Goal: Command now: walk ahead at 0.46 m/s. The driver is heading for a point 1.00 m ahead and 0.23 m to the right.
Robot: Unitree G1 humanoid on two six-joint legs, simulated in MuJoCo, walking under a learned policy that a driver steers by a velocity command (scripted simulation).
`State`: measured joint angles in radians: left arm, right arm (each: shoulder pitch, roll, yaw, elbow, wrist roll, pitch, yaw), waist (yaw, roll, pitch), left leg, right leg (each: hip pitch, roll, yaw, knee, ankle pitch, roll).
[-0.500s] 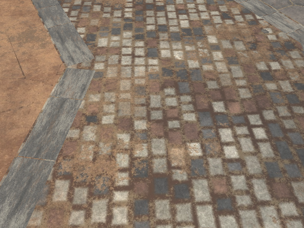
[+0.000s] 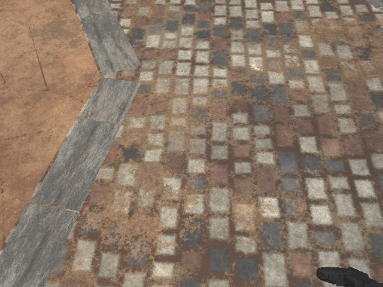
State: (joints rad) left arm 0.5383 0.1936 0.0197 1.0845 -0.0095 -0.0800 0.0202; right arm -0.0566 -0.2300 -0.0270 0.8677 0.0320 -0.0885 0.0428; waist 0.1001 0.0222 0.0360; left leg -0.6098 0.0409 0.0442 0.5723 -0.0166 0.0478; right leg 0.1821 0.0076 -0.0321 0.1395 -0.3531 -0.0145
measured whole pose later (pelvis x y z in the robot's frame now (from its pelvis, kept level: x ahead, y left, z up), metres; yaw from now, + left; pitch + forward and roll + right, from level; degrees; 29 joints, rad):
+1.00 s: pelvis +0.54 -0.07 +0.01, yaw -24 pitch +3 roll +0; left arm 0.27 0.29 0.08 0.75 -0.02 -0.01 0.02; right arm 0.02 -0.28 -0.05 0.78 -0.01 -0.07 -0.01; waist 0.05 0.03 0.05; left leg -0.61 0.02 -0.11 0.62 -0.04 -0.06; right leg -0.22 0.13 0.13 0.42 -0.24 -0.08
